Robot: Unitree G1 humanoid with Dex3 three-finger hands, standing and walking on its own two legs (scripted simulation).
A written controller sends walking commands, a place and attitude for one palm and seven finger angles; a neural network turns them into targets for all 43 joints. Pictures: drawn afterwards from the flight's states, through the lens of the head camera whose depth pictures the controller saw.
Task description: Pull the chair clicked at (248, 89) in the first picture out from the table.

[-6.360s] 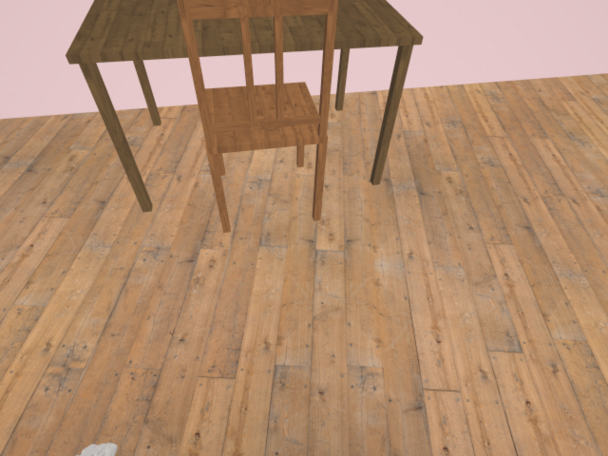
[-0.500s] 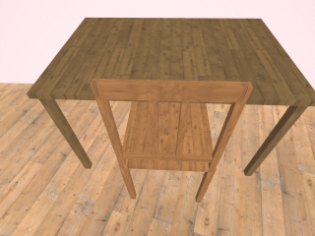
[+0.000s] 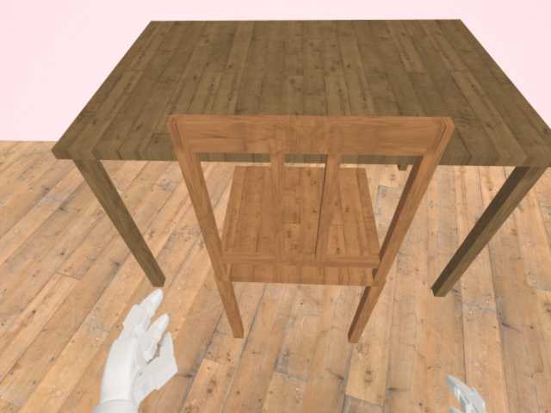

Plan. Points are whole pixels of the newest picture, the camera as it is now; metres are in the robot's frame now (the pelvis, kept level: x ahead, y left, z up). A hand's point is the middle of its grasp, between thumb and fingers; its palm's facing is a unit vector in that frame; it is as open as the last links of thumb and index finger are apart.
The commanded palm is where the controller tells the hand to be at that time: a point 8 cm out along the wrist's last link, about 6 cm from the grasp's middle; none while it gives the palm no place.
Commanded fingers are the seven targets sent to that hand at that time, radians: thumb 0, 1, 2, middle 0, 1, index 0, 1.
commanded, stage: raise the hand toward the chair's back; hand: left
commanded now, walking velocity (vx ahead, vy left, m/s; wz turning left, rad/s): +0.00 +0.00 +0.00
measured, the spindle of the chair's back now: (279, 212) +0.50 +0.01 -0.04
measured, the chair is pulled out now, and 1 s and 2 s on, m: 0.00 0.00 0.00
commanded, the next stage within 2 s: aim the fingers beside a spindle in 1.86 s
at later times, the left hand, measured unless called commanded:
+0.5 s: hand (167, 379) +0.19 +0.16 -0.04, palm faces -0.07 -1.00 -0.03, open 12.0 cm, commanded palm +0.16 +0.23 -0.03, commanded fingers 0.00 0.01 0.52 -0.11 -0.16 -0.11 -0.16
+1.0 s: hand (143, 356) +0.21 +0.20 -0.02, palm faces +0.00 -1.00 -0.07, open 16.1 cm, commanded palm +0.19 +0.26 -0.02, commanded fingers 0.00 -0.50 0.30 -0.06 -0.08 -0.06 -0.08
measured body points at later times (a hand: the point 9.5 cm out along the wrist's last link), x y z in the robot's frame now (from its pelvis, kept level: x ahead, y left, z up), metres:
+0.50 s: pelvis -0.03 +0.02 -0.08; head +0.05 +0.02 +0.36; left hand +0.18 +0.22 -0.03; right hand +0.18 -0.17 -0.17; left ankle -0.02 +0.12 -0.72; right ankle +0.03 -0.10 -0.72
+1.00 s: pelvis -0.01 +0.02 -0.06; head +0.07 +0.03 +0.38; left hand +0.21 +0.26 -0.02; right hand +0.19 -0.22 -0.12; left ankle -0.02 +0.12 -0.72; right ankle +0.03 -0.10 -0.72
